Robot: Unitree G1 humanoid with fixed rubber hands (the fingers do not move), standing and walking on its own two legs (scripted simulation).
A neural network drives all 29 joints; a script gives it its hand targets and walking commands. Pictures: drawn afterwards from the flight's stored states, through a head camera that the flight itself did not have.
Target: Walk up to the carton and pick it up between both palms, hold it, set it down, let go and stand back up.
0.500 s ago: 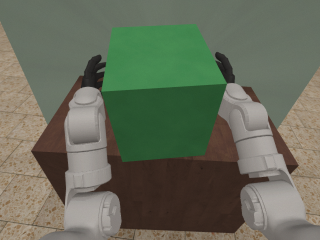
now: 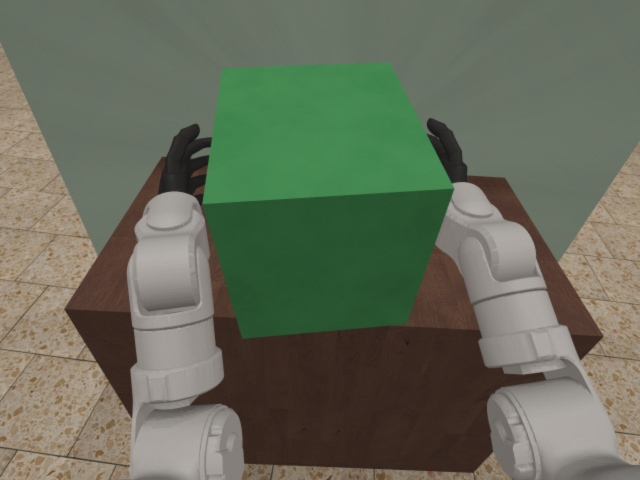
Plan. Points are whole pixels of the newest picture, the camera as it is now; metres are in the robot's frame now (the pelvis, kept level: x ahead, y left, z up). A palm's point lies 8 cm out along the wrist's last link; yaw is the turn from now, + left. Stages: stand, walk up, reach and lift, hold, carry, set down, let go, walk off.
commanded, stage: hold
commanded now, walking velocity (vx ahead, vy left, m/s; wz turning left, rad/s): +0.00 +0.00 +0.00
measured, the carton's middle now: (316, 199) +0.38 +0.02 +0.20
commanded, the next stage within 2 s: none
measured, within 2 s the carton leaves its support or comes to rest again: neither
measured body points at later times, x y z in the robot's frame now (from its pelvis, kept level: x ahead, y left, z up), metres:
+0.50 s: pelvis +0.00 -0.01 +0.00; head -0.05 +0.03 +0.45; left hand +0.36 +0.16 +0.24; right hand +0.37 -0.13 +0.24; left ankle +0.04 +0.12 -0.75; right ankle +0.00 -0.11 -0.75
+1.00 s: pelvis +0.00 +0.00 +0.00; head -0.04 +0.04 +0.45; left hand +0.36 +0.16 +0.23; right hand +0.37 -0.14 +0.24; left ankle +0.04 +0.12 -0.75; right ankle +0.00 -0.11 -0.75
